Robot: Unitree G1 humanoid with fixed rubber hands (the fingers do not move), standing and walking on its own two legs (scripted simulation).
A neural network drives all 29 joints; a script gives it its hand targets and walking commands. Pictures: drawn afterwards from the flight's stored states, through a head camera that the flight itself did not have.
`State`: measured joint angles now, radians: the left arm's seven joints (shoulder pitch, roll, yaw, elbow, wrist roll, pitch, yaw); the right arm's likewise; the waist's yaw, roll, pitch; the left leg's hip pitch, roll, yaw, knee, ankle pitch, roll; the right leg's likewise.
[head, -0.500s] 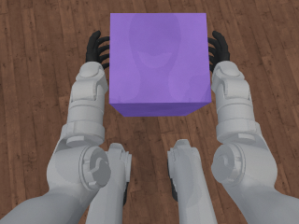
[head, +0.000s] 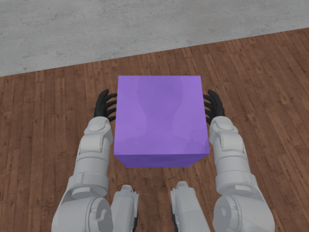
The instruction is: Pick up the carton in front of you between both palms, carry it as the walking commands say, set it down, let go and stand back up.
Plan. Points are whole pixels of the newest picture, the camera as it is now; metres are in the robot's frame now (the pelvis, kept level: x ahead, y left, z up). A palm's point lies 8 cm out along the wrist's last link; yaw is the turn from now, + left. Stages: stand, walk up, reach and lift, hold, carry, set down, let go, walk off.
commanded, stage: reach and lift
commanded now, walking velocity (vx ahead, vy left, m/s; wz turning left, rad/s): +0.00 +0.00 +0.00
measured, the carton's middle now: (158, 128) +0.42 -0.02 -0.11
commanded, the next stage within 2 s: hold in 1.74 s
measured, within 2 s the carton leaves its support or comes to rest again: neither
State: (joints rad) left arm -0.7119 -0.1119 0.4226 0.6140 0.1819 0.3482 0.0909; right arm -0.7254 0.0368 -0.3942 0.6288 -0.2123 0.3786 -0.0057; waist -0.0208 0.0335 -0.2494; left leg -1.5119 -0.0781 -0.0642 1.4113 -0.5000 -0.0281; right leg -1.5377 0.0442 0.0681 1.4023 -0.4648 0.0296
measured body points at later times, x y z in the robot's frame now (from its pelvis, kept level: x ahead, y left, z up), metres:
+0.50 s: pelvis +0.05 +0.00 +0.13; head +0.10 -0.01 +0.58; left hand +0.39 +0.14 +0.11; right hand +0.38 -0.16 +0.11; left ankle +0.07 +0.12 -0.57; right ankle +0.08 -0.13 -0.57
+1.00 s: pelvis +0.05 +0.00 +0.17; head +0.02 +0.00 +0.62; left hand +0.36 +0.15 +0.19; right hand +0.35 -0.16 +0.18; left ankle +0.07 +0.12 -0.57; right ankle +0.08 -0.13 -0.57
